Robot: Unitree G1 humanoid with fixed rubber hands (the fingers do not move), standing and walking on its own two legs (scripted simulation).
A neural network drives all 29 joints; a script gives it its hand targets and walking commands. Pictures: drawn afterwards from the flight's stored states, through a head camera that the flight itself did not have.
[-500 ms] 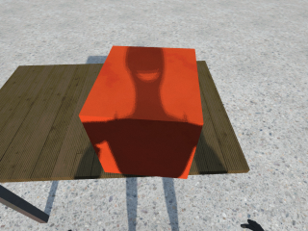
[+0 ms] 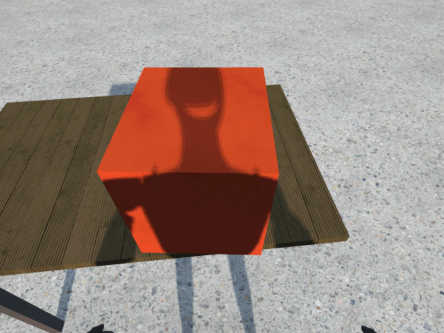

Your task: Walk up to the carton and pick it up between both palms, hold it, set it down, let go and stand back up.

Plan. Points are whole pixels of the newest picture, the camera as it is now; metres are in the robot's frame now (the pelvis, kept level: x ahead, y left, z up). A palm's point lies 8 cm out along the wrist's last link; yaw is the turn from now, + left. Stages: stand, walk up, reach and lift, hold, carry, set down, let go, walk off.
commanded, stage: walk up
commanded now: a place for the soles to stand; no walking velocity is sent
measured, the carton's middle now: (202, 160) +0.45 +0.06 +0.05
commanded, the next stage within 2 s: reach and lift in 0.02 s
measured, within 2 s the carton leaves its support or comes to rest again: neither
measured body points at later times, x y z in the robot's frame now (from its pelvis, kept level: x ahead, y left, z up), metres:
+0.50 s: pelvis +0.00 +0.00 +0.01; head -0.02 +0.02 +0.46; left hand +0.17 +0.25 -0.07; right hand +0.18 -0.25 -0.05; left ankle +0.01 +0.13 -0.73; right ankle +0.01 -0.13 -0.73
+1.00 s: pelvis +0.01 +0.02 +0.02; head -0.01 +0.02 +0.47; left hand +0.16 +0.28 -0.03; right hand +0.19 -0.21 -0.02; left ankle +0.01 +0.13 -0.73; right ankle +0.01 -0.13 -0.73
